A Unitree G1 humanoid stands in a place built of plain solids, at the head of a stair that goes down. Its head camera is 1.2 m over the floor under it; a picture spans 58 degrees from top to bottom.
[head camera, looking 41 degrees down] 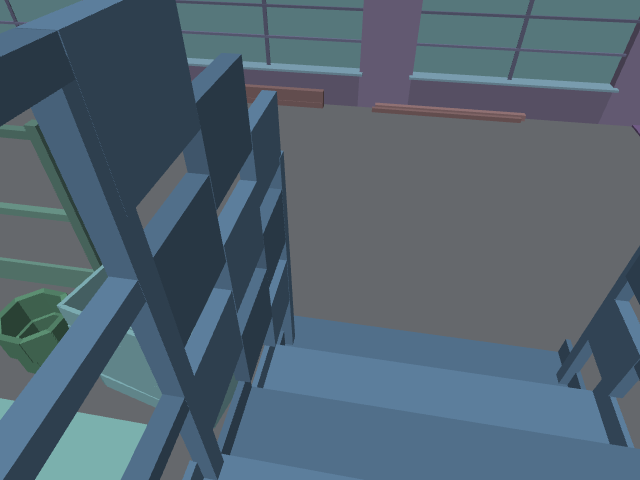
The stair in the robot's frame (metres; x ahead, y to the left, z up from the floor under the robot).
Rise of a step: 0.17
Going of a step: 0.30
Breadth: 1.30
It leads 10 degrees to the right of straight ahead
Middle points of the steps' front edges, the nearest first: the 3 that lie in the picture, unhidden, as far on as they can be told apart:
0.70 -0.38 -0.17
0.99 -0.43 -0.34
1.29 -0.48 -0.51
